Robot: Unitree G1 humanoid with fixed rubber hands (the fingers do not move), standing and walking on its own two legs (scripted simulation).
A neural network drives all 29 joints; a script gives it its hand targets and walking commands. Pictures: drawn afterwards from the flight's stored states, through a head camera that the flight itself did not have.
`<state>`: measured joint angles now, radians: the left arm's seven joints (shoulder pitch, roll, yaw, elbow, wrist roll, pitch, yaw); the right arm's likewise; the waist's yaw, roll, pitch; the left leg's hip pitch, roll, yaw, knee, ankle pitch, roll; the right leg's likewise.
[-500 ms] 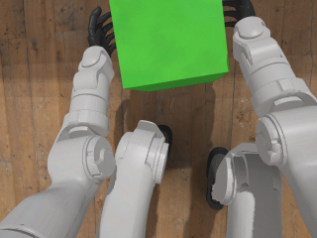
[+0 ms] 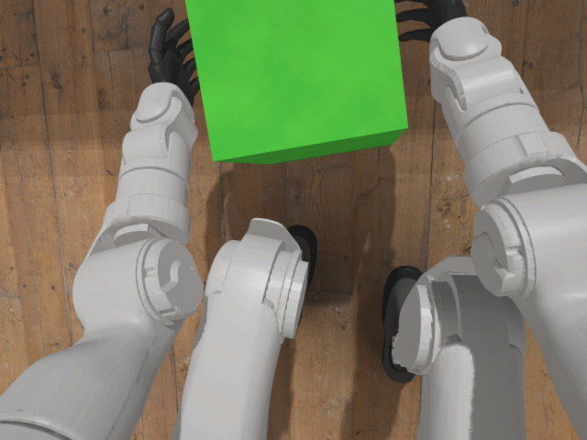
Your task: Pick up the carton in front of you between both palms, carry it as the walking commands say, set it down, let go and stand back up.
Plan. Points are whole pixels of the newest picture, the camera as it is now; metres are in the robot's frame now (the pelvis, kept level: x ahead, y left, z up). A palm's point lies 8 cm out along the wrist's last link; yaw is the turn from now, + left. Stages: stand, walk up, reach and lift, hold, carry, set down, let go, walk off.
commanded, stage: set down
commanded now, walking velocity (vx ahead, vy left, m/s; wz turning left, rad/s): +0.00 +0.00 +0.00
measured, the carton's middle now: (309, 78) +0.51 +0.10 -0.25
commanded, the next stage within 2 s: let go in 1.48 s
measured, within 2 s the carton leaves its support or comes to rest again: neither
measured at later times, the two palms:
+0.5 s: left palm (157, 105) +0.45 +0.28 -0.17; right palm (480, 15) +0.56 -0.08 -0.17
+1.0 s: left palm (42, 70) +0.45 +0.28 +0.00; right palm out of the picture +0.58 -0.09 +0.00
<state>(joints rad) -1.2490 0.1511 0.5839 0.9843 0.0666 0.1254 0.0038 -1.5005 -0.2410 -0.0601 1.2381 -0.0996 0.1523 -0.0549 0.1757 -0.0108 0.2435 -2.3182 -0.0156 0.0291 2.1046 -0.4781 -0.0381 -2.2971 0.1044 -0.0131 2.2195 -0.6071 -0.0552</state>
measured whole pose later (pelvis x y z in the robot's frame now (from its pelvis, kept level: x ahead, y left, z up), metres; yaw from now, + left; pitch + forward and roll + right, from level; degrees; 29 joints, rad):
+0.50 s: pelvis +0.00 +0.01 +0.00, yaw -1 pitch +37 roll +3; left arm -1.21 0.25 0.35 1.06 -0.21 -0.03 0.11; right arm -1.47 -0.43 0.16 1.12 0.18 0.09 -0.06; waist 0.18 0.01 0.34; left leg -2.29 0.00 0.06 2.11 -0.47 0.01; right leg -2.25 0.10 0.01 2.22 -0.61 -0.01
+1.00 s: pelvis +0.01 +0.02 +0.10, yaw +0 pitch +45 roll +1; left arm -0.98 0.14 0.33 0.72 -0.15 0.14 0.13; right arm -1.31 -0.39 -0.05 1.06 0.04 0.18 -0.01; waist 0.20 -0.04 -0.01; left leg -2.12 -0.05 0.01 1.77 -0.43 0.00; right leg -2.06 0.07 0.00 1.85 -0.58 -0.02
